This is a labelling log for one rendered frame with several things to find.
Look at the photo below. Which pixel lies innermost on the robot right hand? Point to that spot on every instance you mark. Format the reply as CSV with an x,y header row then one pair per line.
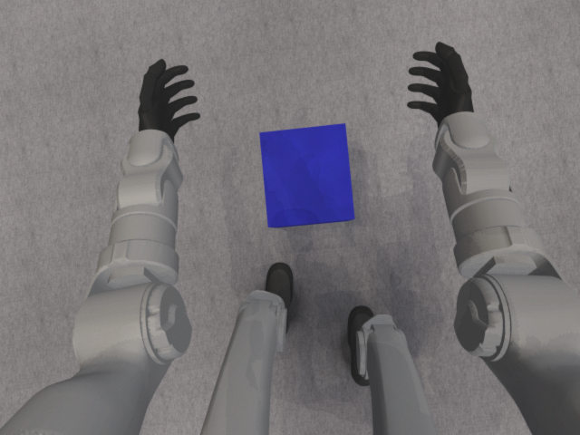
x,y
453,94

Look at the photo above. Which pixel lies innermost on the robot left hand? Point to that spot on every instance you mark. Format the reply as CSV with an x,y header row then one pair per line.
x,y
155,111

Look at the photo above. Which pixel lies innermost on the carton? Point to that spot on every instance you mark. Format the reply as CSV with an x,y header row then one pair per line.
x,y
307,176

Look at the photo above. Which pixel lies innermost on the left robot forearm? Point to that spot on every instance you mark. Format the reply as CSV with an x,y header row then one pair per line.
x,y
144,221

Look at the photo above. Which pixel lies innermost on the right robot foot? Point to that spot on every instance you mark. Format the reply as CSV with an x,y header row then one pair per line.
x,y
357,317

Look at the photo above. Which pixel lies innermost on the left robot upper arm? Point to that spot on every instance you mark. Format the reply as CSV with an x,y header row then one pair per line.
x,y
125,340

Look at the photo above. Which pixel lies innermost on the right robot forearm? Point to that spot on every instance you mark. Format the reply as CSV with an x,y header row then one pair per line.
x,y
489,226

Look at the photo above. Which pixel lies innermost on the robot right thigh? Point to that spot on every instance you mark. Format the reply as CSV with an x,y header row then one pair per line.
x,y
399,404

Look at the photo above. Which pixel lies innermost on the right robot upper arm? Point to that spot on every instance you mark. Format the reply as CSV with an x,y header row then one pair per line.
x,y
526,328

